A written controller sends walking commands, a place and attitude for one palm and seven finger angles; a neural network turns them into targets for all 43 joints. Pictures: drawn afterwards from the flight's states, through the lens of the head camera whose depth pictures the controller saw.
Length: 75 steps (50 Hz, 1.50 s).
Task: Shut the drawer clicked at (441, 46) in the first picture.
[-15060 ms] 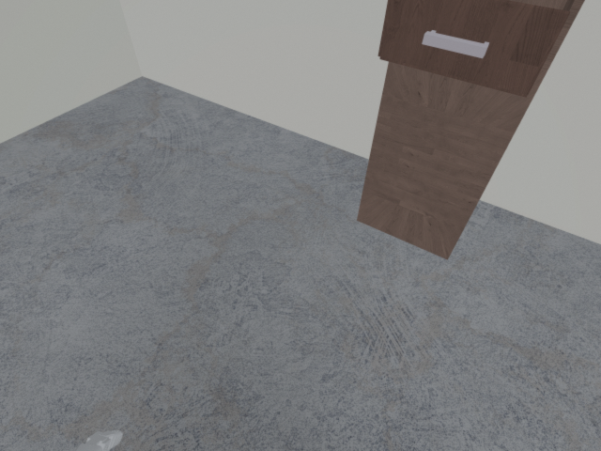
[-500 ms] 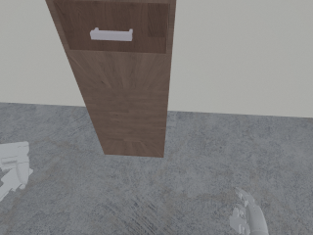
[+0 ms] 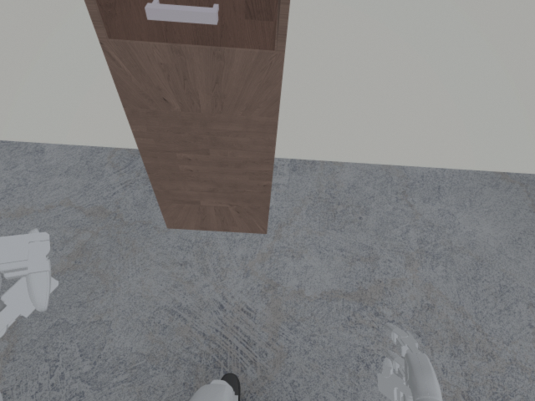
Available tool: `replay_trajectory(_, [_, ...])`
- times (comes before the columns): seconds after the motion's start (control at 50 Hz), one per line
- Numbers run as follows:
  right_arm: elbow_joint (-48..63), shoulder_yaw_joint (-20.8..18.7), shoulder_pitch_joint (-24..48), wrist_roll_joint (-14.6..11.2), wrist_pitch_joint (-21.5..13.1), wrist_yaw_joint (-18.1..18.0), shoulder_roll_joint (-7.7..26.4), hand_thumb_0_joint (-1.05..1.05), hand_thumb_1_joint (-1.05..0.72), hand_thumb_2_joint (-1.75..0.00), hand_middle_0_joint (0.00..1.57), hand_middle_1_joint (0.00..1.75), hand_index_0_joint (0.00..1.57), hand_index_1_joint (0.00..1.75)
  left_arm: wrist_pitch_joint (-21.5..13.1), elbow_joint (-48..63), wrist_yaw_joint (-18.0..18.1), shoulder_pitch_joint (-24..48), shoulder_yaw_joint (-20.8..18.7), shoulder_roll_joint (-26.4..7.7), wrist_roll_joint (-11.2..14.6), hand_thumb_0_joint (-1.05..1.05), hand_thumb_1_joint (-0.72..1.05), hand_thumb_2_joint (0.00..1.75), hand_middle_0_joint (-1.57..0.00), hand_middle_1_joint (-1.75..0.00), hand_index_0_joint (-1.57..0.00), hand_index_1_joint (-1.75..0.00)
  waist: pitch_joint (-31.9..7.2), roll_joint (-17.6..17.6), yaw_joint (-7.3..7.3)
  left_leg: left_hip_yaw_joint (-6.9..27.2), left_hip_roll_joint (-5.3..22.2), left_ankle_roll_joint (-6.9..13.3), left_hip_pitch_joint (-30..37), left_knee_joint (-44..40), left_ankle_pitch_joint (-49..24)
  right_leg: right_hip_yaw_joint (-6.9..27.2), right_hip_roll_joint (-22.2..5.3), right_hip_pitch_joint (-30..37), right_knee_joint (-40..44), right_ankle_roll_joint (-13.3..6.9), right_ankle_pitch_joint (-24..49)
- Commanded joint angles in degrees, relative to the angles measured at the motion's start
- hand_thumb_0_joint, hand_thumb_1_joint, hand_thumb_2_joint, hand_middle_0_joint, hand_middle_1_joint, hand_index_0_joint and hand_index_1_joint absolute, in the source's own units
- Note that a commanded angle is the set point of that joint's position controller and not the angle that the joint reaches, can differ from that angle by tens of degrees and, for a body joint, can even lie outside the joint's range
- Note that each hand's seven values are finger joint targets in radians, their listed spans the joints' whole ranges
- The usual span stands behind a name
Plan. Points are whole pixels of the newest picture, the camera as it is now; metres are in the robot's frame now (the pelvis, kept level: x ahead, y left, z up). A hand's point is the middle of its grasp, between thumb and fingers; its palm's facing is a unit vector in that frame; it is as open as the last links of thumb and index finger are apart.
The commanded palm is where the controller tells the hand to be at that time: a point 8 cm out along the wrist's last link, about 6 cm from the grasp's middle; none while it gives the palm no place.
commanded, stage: step back with the hand held close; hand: left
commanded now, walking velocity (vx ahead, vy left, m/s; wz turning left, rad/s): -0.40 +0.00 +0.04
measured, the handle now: (184, 9) +0.80 +0.25 +0.16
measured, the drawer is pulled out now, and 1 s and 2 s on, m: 0.00 0.00 0.00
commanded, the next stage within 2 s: stop stepping back and stand still in 0.12 s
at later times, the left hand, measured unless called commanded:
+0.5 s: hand out of the picture +0.07 +0.25 +0.17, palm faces +0.51 -0.77 -0.38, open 3.2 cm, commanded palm +0.00 +0.28 +0.19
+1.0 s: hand out of the picture +0.02 +0.25 +0.18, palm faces +0.49 -0.76 -0.42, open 3.2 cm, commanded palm -0.04 +0.29 +0.19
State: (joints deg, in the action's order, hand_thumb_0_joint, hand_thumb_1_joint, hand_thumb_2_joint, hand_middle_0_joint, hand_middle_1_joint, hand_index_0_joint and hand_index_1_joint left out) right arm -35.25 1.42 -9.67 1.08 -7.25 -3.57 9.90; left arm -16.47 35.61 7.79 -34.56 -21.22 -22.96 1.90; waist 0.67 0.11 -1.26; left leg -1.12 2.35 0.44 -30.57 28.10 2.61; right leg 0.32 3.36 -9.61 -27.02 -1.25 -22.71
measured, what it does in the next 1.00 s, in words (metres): walks backwards: left foot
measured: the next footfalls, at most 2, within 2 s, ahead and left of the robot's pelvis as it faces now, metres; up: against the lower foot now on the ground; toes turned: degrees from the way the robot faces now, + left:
left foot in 0.48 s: -0.10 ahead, +0.12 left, +0.00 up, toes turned +6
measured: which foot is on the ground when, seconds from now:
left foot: down 0.00-0.24, up 0.26-0.46, down 0.48-1.00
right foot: down 0.00-1.00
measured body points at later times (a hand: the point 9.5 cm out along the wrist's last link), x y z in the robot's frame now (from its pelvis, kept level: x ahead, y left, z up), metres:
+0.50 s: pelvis -0.10 -0.01 +0.01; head -0.11 +0.00 +0.46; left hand +0.03 +0.29 +0.19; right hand +0.07 -0.25 -0.07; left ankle -0.15 +0.13 -0.73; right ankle -0.07 -0.11 -0.73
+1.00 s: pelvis -0.14 -0.01 +0.00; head -0.18 +0.00 +0.45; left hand -0.01 +0.29 +0.20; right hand +0.00 -0.23 -0.08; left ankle -0.14 +0.12 -0.73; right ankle -0.10 -0.10 -0.71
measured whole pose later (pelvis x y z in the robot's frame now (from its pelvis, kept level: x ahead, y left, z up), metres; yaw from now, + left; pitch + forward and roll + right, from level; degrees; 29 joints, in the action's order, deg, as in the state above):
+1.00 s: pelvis -0.14 -0.01 +0.00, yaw +5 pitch -2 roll +0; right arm -37.7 0.6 -18.0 0.5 -7.3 -5.1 10.6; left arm -11.9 29.7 9.4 -34.5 -20.4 -20.5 -0.7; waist -2.8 1.0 1.3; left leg -1.5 0.9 0.2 -13.1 32.0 16.6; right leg -2.4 0.1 -20.6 -44.0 0.0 -22.4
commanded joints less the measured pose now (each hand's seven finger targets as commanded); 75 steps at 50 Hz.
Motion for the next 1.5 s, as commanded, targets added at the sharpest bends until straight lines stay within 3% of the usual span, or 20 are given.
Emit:
replay_trajectory(0.0, [8.61, -3.63, 3.40, -1.50, -2.34, -1.92, 7.61, 0.00, -0.90, -0.90, 0.20, 0.30, 0.20, 0.30, -3.34, 12.43, 0.95, 2.11, -8.35, -11.62, 1.65, 0.00, 0.90, 0.90, -1.40, -1.60, -1.40, -1.60, -17.94, 4.80, 1.52, -0.70, -0.43, 0.03, 28.47, 4.42, -12.88, 0.00, -9.93, -6.02, 0.69, 2.26, 47.33])
replay_trajectory(0.06, [10.63, -3.50, 4.74, -1.19, -1.26, -1.57, 8.52, 0.00, -0.90, -0.90, 0.20, 0.30, 0.20, 0.30, -1.76, 11.26, -0.48, -3.70, -9.69, -12.21, 2.83, 0.00, 0.90, 0.90, -1.40, -1.60, -1.40, -1.60, -17.18, -8.56, 0.32, 8.47, 6.48, 3.95, 31.76, -4.54, -30.49, -1.99, -1.18, -9.27, -8.07, 3.53, 16.24])
replay_trajectory(0.1, [10.45, -3.86, 4.79, -0.09, -1.86, -0.69, 8.67, 0.00, -0.90, -0.90, 0.20, 0.30, 0.20, 0.30, -1.64, 11.35, -0.93, -3.85, -9.00, -10.95, 3.49, 0.00, 0.90, 0.90, -1.40, -1.60, -1.40, -1.60, -14.07, -16.61, -0.08, 13.48, 11.45, 6.22, 21.94, -14.33, -13.33, -1.08, 1.23, -6.68, -14.84, 1.56, -9.87])
replay_trajectory(0.16, [11.37, -4.17, 6.38, -0.24, -1.81, -0.42, 9.05, 0.00, -0.90, -0.90, 0.20, 0.30, 0.20, 0.30, -0.74, 9.54, -0.47, -4.29, -9.57, -10.08, 3.59, 0.00, 0.90, 0.90, -1.40, -1.60, -1.40, -1.60, -5.23, -14.12, -0.46, 9.02, 9.15, 2.78, 1.94, -20.48, 19.48, -3.31, 0.68, 2.71, -6.55, -0.84, -6.69])
replay_trajectory(0.18, [11.84, -4.33, 6.62, -0.77, -1.28, -0.38, 8.73, 0.00, -0.90, -0.90, 0.20, 0.30, 0.20, 0.30, -0.35, 8.69, -0.37, -5.00, -9.34, -10.29, 3.61, 0.00, 0.90, 0.90, -1.40, -1.60, -1.40, -1.60, -4.27, -8.54, -0.29, 4.98, 4.97, 0.47, 1.06, -11.96, 21.87, -1.18, -2.26, 0.68, 2.27, -1.79, -3.14])
replay_trajectory(0.22, [10.33, -5.51, 4.52, -1.85, -0.16, 0.17, 8.16, 0.00, -0.90, -0.90, 0.20, 0.30, 0.20, 0.30, 0.09, 10.04, 0.47, -4.20, -10.46, -13.11, 2.62, 0.00, 0.90, 0.90, -1.40, -1.60, -1.40, -1.60, -3.63, 15.45, -1.08, 1.67, -8.85, -4.37, 10.82, 35.59, 22.28, 27.59, -26.79, -29.69, 24.78, -10.26, -17.09])
replay_trajectory(0.3, [10.05, -2.82, 4.16, -0.75, 0.62, -1.16, 5.50, 0.00, -0.90, -0.90, 0.20, 0.30, 0.20, 0.30, 2.20, 6.76, 0.20, 1.30, -6.55, -8.61, 0.41, 0.00, 0.90, 0.90, -1.40, -1.60, -1.40, -1.60, -1.09, 7.76, 2.73, 2.55, -0.13, -2.67, 4.13, 34.93, 15.32, 7.22, -16.32, -22.01, 14.52, -5.45, -2.92])
replay_trajectory(0.42, [7.17, -2.92, -0.59, -0.28, -3.75, -3.77, 8.27, 0.00, -0.90, -0.90, 0.20, 0.30, 0.20, 0.30, 1.96, 7.05, 3.46, 6.41, -2.14, -6.08, -1.96, 0.00, 0.90, 0.90, -1.40, -1.60, -1.40, -1.60, -5.14, -0.88, 1.41, -1.09, -1.42, 1.35, 18.65, -5.69, 14.61, 8.17, -14.32, -6.01, 6.40, -2.72, 10.74])
replay_trajectory(0.54, [9.16, -2.43, 1.01, -0.89, -3.52, -1.78, 7.59, 0.00, -0.90, -0.90, 0.20, 0.30, 0.20, 0.30, 0.38, 10.31, 2.06, 1.75, -5.91, -8.66, -0.95, 0.00, 0.90, 0.90, -1.40, -1.60, -1.40, -1.60, -7.42, -9.41, 1.29, 4.90, 5.56, 1.65, 17.24, -7.06, -8.35, -2.58, -5.85, -1.16, -6.15, 1.80, 19.04])
replay_trajectory(0.66, [8.53, -3.14, 1.49, -0.82, -2.75, -1.43, 8.82, 0.00, -0.90, -0.90, 0.20, 0.30, 0.20, 0.30, 0.91, 2.40, 1.99, 1.69, -5.59, -6.31, -0.38, 0.00, 0.90, 0.90, -1.40, -1.60, -1.40, -1.60, 2.01, -0.67, 1.77, 4.91, 4.38, 2.91, 4.71, -8.46, 32.40, 3.03, -5.89, -4.87, 1.54, -0.32, -5.69])
replay_trajectory(0.78, [7.33, -2.84, 1.08, -0.40, -1.70, -1.31, 7.32, 0.00, -0.90, -0.90, 0.20, 0.30, 0.20, 0.30, 1.35, 5.51, 2.73, 5.54, -5.90, -8.09, -0.94, 0.00, 0.90, 0.90, -1.40, -1.60, -1.40, -1.60, -4.55, 9.68, 2.21, -1.53, -1.61, 1.61, 8.62, 14.06, 19.55, 17.43, -17.83, -5.84, 10.20, -7.99, -10.29])
replay_trajectory(0.82, [7.16, -2.44, 1.08, -0.21, -2.18, -1.50, 7.20, 0.00, -0.90, -0.90, 0.20, 0.30, 0.20, 0.30, 1.08, 7.81, 2.79, 6.23, -5.78, -7.73, -0.71, 0.00, 0.90, 0.90, -1.40, -1.60, -1.40, -1.60, -5.66, 2.30, 2.89, -0.05, -0.73, 1.89, 16.76, 2.35, 19.36, 10.27, -14.80, -10.01, 4.33, -5.23, -7.54])
replay_trajectory(0.88, [8.36, -2.47, 1.54, -0.47, -2.75, -1.95, 8.21, 0.00, -0.90, -0.90, 0.20, 0.30, 0.20, 0.30, 0.39, 10.84, 2.84, 4.61, -4.84, -6.38, -1.58, 0.00, 0.90, 0.90, -1.40, -1.60, -1.40, -1.60, 1.11, -18.22, 2.45, 25.09, 15.30, 7.73, 11.10, -20.70, 41.14, -2.74, -2.36, -17.02, -22.18, 1.34, -4.33])
replay_trajectory(0.98, [7.04, -2.61, 1.32, -0.98, -3.81, -1.53, 8.22, 0.00, -0.90, -0.90, 0.20, 0.30, 0.20, 0.30, 0.92, 4.49, 2.87, 4.16, -4.13, -6.23, -2.27, 0.00, 0.90, 0.90, -1.40, -1.60, -1.40, -1.60, 2.96, -6.99, 1.01, 8.07, 8.93, 5.15, 7.03, -8.43, 14.72, -3.64, -4.43, -4.05, -4.10, 2.04, 4.77])
replay_trajectory(1.04, [7.65, -3.18, 1.22, -0.84, -3.33, -0.96, 8.06, 0.00, -0.90, -0.90, 0.20, 0.30, 0.20, 0.30, 0.28, 3.79, 2.02, 3.26, -4.54, -6.86, -1.51, 0.00, 0.90, 0.90, -1.40, -1.60, -1.40, -1.60, 0.09, 2.31, 2.34, 1.03, -0.51, 0.66, 7.17, 5.48, 14.05, 13.15, -13.72, -4.55, 7.70, -3.45, 9.94])
replay_trajectory(1.16, [7.33, -3.04, 1.07, -0.78, -2.51, -0.86, 7.09, 0.00, -0.90, -0.90, 0.20, 0.30, 0.20, 0.30, 0.20, 7.75, 2.15, -1.57, -7.29, -8.04, -0.44, 0.00, 0.90, 0.90, -1.40, -1.60, -1.40, -1.60, -5.91, 4.56, 1.99, 1.09, -0.72, 0.78, 16.75, 1.24, 12.43, 9.42, -13.86, -6.03, 8.39, -3.52, 4.30])
replay_trajectory(1.18, [-7.57, -7.30, 0.50, -0.29, -3.25, 4.87, 19.37, 0.00, -0.90, -0.90, 0.20, 0.30, 0.20, 0.30, 10.38, -40.28, -6.24, 10.30, 14.49, -1.87, -5.66, 0.00, 0.90, 0.90, -1.40, -1.60, -1.40, -1.60, -3.27, -0.85, 5.54, 6.57, 2.81, 1.82, 14.55, 10.40, -2.61, 3.32, -13.87, -14.04, -5.11, -2.96, 22.20])
replay_trajectory(1.22, [-5.14, -6.45, -1.52, -0.84, 1.07, 4.42, 14.94, 0.00, -0.90, -0.90, 0.20, 0.30, 0.20, 0.30, 15.63, -40.84, -7.56, 7.60, 14.06, 2.24, -4.33, 0.00, 0.90, 0.90, -1.32, -1.51, -1.32, -1.51, -4.36, -6.25, 2.97, 7.99, 5.52, 2.39, 11.75, 1.68, -4.92, -0.04, -7.51, -10.36, -8.88, 0.24, 14.86])
replay_trajectory(1.34, [-5.63, -4.68, -1.34, 0.16, 4.69, 3.63, 14.20, 0.00, -0.90, -0.90, 0.20, 0.30, 0.20, 0.30, 15.71, -58.69, -7.53, 17.89, 15.39, -1.92, -4.27, 0.00, 0.90, 0.90, -1.08, -1.25, -1.08, -1.25, -4.81, 12.20, 1.95, 5.04, 0.07, 1.75, 12.01, 5.17, 2.31, 5.82, -12.34, -5.60, -0.84, -3.67, 19.99])
replay_trajectory(1.48, [-11.66, -3.41, -0.42, 0.55, 6.56, 3.50, 13.24, 0.00, -0.90, -0.90, 0.20, 0.30, 0.20, 0.30, 16.31, -77.90, -7.28, 21.15, 17.99, -1.41, -3.19, 0.00, 0.90, 0.90, -0.80, -0.95, -0.80, -0.95, -1.33, -9.09, 1.05, 8.75, 2.77, 2.24, 10.79, -6.61, 14.09, 4.17, -8.19, -2.97, 2.84, -1.90, 4.96])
